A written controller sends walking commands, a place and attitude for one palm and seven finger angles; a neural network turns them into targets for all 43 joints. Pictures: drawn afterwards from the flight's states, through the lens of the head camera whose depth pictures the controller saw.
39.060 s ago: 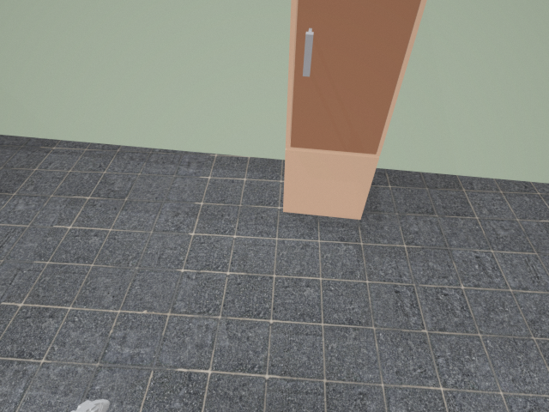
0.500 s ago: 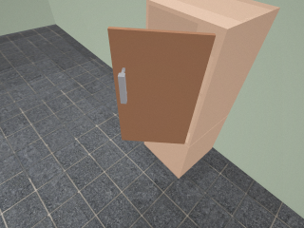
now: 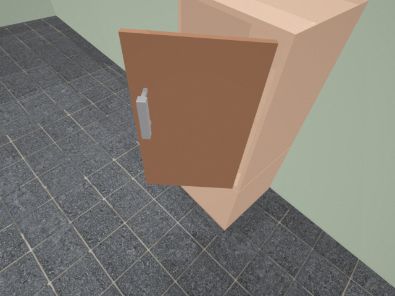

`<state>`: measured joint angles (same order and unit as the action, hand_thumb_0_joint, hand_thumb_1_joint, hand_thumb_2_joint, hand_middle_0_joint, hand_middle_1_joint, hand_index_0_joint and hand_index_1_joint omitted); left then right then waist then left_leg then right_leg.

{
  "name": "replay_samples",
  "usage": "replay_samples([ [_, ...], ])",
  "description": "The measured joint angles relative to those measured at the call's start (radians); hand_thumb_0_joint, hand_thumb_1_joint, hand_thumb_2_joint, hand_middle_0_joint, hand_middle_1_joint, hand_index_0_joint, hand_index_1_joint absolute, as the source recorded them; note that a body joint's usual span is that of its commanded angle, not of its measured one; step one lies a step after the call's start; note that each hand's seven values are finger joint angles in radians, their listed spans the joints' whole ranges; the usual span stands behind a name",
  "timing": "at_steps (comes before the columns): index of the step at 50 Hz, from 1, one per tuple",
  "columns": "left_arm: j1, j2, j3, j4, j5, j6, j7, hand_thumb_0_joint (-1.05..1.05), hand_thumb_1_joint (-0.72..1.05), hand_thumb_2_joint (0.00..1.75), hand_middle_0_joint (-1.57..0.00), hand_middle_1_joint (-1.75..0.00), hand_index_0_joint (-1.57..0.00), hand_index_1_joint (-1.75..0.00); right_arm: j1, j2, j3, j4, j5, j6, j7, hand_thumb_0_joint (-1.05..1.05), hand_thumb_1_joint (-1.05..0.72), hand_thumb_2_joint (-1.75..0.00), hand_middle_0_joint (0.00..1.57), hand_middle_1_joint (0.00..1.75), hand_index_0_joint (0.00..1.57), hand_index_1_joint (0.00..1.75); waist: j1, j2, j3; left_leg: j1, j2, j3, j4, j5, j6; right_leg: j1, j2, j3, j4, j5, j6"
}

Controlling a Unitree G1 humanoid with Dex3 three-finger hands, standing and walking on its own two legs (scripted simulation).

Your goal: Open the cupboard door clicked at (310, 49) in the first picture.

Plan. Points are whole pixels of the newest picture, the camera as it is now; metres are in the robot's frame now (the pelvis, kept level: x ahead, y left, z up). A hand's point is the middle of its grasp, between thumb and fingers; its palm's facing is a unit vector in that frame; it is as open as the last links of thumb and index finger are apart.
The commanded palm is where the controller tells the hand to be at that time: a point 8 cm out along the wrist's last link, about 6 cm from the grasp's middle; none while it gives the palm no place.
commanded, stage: come to a stop and stand still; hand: left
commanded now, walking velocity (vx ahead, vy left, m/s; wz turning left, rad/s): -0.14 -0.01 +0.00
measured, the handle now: (145, 113) +0.54 +0.18 +0.05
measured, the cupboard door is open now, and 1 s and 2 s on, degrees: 46 46 46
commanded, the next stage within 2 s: look again from close up in 0.78 s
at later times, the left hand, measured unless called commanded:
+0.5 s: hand out of the picture +0.04 +0.18 -0.17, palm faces +0.01 -0.98 -0.22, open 7.3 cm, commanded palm none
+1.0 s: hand out of the picture -0.05 +0.17 -0.17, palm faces +0.04 -0.98 -0.17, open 7.4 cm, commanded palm none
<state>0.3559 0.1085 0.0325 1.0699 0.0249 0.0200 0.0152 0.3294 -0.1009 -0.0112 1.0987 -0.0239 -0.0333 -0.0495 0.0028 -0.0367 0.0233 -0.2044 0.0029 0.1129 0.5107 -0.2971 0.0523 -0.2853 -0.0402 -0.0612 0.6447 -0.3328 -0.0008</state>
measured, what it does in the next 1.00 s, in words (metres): stands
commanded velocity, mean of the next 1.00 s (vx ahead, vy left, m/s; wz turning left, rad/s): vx -0.02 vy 0.01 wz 0.00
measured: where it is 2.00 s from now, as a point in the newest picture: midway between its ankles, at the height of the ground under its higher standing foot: outside the picture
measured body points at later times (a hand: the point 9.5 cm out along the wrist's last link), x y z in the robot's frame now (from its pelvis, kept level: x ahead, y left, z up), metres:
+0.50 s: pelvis -0.02 +0.00 +0.00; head -0.02 +0.00 +0.44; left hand +0.04 +0.23 -0.15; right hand +0.03 -0.24 -0.15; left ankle -0.01 +0.09 -0.74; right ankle +0.00 -0.13 -0.74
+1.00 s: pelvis -0.03 +0.00 +0.00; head -0.02 +0.00 +0.45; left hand -0.05 +0.22 -0.16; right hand -0.01 -0.23 -0.15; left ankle -0.01 +0.09 -0.74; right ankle +0.00 -0.13 -0.74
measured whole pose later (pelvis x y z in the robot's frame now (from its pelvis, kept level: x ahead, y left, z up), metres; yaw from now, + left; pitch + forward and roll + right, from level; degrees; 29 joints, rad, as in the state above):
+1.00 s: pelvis -0.03 +0.00 +0.00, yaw +1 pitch -2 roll +0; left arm 0.34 0.16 -0.03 1.08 0.02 0.00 0.02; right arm 0.28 -0.17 0.02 1.07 -0.01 -0.01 0.00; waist 0.01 -0.01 0.03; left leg -0.20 -0.02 0.10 0.45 -0.22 0.05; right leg -0.23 -0.06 -0.07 0.46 -0.20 0.02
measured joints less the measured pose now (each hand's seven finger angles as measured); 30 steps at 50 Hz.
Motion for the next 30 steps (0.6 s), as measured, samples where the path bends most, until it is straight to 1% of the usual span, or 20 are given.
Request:
replay_samples([
  [1, -0.016, 0.004, -0.002, -0.010, 0.000, -0.008, 0.004, 0.01, 0.91, 0.90, -0.20, -0.30, -0.19, -0.30, 0.001, 0.005, 0.002, 0.007, 0.002, 0.003, 0.000, 0.00, -0.91, -0.90, 0.19, 0.30, 0.20, 0.30, 0.000, 0.000, 0.005, 0.003, -0.003, -0.003, -0.002, 0.000, -0.004, 0.019, -0.006, 0.003, -0.060, 0.072, 0.001],
  [2, -0.029, 0.015, -0.003, -0.011, 0.005, -0.011, 0.013, 0.01, 0.92, 0.90, -0.20, -0.30, -0.20, -0.30, 0.001, 0.011, 0.003, 0.014, 0.005, 0.007, 0.002, 0.00, -0.91, -0.90, 0.19, 0.30, 0.20, 0.30, 0.001, -0.004, 0.008, 0.004, -0.006, -0.002, 0.002, -0.005, -0.009, 0.038, -0.008, 0.010, -0.097, 0.089, 0.007],
  [5, -0.059, 0.035, -0.001, -0.012, -0.002, -0.018, 0.022, 0.03, 0.94, 0.90, -0.20, -0.30, -0.20, -0.30, -0.016, 0.018, -0.002, 0.027, 0.012, 0.019, 0.005, 0.01, -0.91, -0.90, 0.20, 0.30, 0.20, 0.30, -0.004, 0.013, 0.019, 0.009, 0.005, -0.004, 0.001, -0.013, -0.022, 0.056, 0.003, 0.008, -0.125, 0.053, 0.011],
  [11, -0.102, 0.048, -0.001, -0.049, -0.007, -0.018, 0.028, 0.02, 0.93, 0.90, -0.20, -0.30, -0.19, -0.30, -0.052, -0.007, -0.020, 0.016, 0.013, 0.040, 0.010, 0.02, -0.92, -0.90, 0.20, 0.30, 0.20, 0.30, -0.014, 0.036, 0.044, -0.004, 0.011, -0.005, 0.010, -0.010, -0.030, 0.042, 0.008, 0.007, -0.113, 0.052, 0.003],
  [17, -0.134, 0.051, -0.007, -0.058, -0.007, -0.010, 0.035, 0.01, 0.92, 0.90, -0.20, -0.30, -0.20, -0.30, -0.084, -0.042, -0.024, -0.009, 0.014, 0.047, 0.020, 0.01, -0.92, -0.90, 0.20, 0.30, 0.20, 0.30, -0.013, 0.041, 0.045, -0.010, 0.013, -0.001, 0.024, -0.004, -0.028, 0.038, 0.010, 0.010, -0.106, 0.061, 0.004],
  [19, -0.134, 0.054, -0.020, -0.063, -0.007, -0.020, 0.040, 0.01, 0.92, 0.90, -0.20, -0.30, -0.20, -0.30, -0.092, -0.060, -0.019, -0.044, 0.015, 0.050, 0.028, 0.01, -0.92, -0.90, 0.20, 0.30, 0.20, 0.30, -0.019, 0.045, 0.044, -0.027, 0.018, -0.002, 0.053, -0.013, -0.026, 0.028, 0.012, 0.009, -0.095, 0.065, 0.006],
  [21, -0.131, 0.061, -0.028, -0.065, -0.008, -0.019, 0.036, 0.01, 0.92, 0.90, -0.20, -0.30, -0.20, -0.30, -0.089, -0.070, -0.015, -0.075, 0.012, 0.041, 0.033, 0.01, -0.92, -0.90, 0.19, 0.30, 0.20, 0.30, -0.028, 0.036, 0.034, -0.028, 0.007, -0.003, 0.059, -0.012, -0.018, 0.024, 0.001, 0.009, -0.075, 0.059, 0.008],
  [25, -0.128, 0.068, -0.037, -0.076, -0.006, -0.007, 0.022, 0.00, 0.91, 0.90, -0.20, -0.30, -0.20, -0.30, -0.080, -0.085, -0.005, -0.112, 0.004, 0.035, 0.038, 0.01, -0.92, -0.90, 0.19, 0.30, 0.19, 0.30, -0.019, 0.037, 0.010, -0.024, -0.002, -0.008, 0.055, -0.002, -0.008, 0.032, -0.008, 0.004, -0.081, 0.066, 0.014],
  [30, -0.102, 0.073, -0.042, -0.089, -0.003, -0.009, 0.012, 0.00, 0.91, 0.90, -0.20, -0.30, -0.20, -0.30, -0.081, -0.086, 0.008, -0.129, -0.001, 0.037, 0.047, 0.01, -0.91, -0.90, 0.19, 0.30, 0.20, 0.30, -0.006, 0.037, -0.008, -0.024, -0.012, -0.009, 0.022, 0.027, -0.001, 0.032, -0.016, 0.002, -0.110, 0.092, 0.016],
])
